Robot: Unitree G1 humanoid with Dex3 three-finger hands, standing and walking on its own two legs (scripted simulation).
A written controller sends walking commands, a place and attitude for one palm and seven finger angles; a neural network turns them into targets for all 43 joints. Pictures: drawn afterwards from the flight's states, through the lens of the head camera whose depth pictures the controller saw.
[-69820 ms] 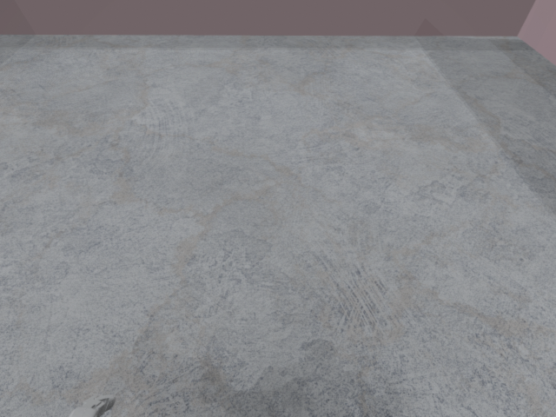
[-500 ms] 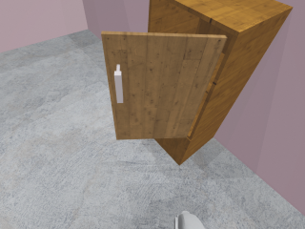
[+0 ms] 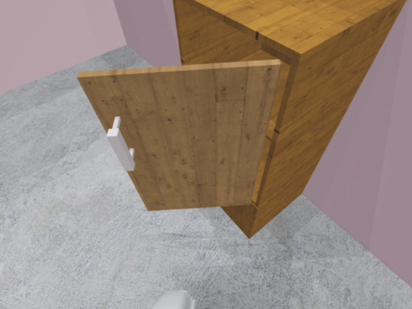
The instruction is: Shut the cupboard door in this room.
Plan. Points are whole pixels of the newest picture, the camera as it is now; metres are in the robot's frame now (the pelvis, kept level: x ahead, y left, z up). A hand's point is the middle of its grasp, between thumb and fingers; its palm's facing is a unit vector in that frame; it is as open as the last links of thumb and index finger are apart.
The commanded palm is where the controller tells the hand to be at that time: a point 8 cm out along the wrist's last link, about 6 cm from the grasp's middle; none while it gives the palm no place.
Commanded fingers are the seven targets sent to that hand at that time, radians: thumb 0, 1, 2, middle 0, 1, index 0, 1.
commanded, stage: come to a stop and stand still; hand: left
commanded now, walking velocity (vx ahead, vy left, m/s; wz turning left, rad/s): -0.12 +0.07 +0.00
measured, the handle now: (123, 144) +0.45 +0.24 +0.03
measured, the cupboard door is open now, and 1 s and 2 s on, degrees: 55 55 55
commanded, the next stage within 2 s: none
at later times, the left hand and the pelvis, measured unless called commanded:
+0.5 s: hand out of the picture -0.01 +0.30 -0.19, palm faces +0.07 -0.98 -0.20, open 7.3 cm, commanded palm none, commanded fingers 0.00 0.90 0.90 -0.20 -0.30 -0.20 -0.30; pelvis -0.03 +0.10 +0.00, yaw +0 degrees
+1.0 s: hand out of the picture -0.08 +0.26 -0.18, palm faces +0.01 -0.99 -0.17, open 7.3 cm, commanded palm none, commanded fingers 0.00 0.90 0.90 -0.20 -0.30 -0.20 -0.30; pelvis -0.08 +0.10 +0.00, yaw -1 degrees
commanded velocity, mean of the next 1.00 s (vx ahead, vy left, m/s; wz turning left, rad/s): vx -0.01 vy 0.00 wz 0.00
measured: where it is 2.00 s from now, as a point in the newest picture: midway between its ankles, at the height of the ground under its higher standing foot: outside the picture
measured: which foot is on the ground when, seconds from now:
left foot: up 0.00-0.24, down 0.26-1.00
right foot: down 0.00-0.28, up 0.30-0.58, down 0.60-1.00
